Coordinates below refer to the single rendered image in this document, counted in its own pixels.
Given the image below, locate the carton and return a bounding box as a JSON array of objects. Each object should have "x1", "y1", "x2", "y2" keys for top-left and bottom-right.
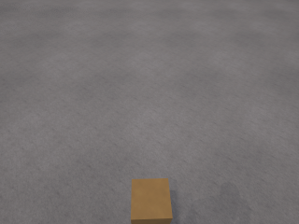
[{"x1": 131, "y1": 178, "x2": 173, "y2": 224}]

